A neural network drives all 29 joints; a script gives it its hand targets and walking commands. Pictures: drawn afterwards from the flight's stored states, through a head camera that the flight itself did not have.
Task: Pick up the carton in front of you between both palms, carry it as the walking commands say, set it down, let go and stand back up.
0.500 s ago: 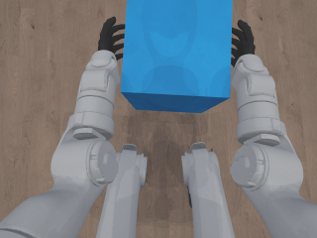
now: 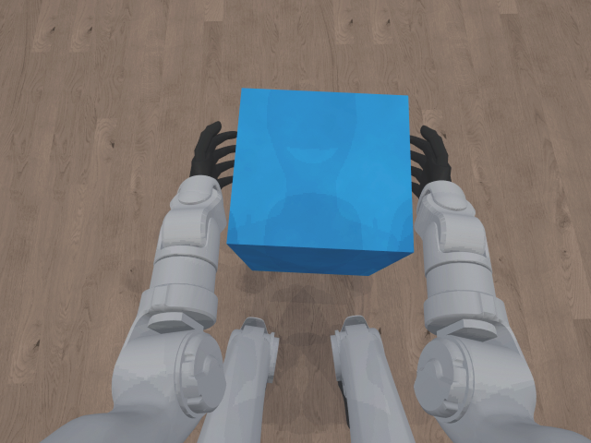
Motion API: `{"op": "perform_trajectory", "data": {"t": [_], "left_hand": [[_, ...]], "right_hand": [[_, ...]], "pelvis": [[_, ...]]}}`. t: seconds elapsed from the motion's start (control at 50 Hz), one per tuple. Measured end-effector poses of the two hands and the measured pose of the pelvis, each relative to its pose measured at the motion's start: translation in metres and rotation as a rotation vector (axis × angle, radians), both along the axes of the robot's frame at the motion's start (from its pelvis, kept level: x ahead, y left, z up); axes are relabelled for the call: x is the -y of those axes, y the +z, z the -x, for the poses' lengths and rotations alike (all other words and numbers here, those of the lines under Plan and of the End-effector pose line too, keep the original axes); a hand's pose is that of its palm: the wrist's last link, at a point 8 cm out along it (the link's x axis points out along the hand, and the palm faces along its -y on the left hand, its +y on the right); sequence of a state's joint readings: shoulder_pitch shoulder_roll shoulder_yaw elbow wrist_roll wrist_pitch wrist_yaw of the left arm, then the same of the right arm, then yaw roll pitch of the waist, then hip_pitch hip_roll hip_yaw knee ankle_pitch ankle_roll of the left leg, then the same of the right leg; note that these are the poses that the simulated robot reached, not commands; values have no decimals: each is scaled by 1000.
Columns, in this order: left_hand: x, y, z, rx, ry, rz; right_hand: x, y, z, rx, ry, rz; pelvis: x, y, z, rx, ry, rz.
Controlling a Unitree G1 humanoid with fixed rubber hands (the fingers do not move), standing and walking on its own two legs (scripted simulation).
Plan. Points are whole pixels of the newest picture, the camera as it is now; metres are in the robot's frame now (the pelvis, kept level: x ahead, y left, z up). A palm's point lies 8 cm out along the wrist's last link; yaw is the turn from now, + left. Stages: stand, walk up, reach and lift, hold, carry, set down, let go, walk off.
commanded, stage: reach and lift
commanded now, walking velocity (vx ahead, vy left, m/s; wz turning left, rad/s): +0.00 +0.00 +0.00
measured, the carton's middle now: (316, 198) +0.46 -0.02 -0.12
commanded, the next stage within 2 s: hold in 1.92 s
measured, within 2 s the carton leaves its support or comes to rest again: neither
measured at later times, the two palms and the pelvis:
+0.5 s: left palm (148, 165) +0.41 +0.14 +0.11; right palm (493, 167) +0.40 -0.16 +0.11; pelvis +0.05 +0.00 +0.14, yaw +0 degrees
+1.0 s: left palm (23, 131) +0.37 +0.15 +0.24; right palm out of the picture +0.36 -0.15 +0.24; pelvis +0.08 +0.00 +0.21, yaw -1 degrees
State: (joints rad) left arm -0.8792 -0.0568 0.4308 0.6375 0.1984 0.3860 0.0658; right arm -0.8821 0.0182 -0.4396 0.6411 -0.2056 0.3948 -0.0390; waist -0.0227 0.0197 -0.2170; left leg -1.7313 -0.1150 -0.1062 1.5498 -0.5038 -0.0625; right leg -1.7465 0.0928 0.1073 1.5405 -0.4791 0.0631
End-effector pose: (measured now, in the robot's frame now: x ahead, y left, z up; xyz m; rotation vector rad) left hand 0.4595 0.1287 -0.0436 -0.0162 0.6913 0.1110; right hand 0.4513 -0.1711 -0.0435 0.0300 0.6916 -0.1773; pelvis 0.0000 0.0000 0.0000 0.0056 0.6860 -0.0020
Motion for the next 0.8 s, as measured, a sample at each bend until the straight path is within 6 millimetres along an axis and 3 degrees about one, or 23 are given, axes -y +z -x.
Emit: {"op": "perform_trajectory", "data": {"t": [0.54, 0.8], "left_hand": [[-10, 168, 56, 1, 18, 5], [-14, 244, 79, 20, 13, -7]], "right_hand": [[-9, 168, 51, 1, 6, -8], [-14, 244, 74, 20, 16, -2]], "pelvis": [[0, 150, -55, 324, -5, 6], [1, 201, -78, 552, -8, 8]]}}
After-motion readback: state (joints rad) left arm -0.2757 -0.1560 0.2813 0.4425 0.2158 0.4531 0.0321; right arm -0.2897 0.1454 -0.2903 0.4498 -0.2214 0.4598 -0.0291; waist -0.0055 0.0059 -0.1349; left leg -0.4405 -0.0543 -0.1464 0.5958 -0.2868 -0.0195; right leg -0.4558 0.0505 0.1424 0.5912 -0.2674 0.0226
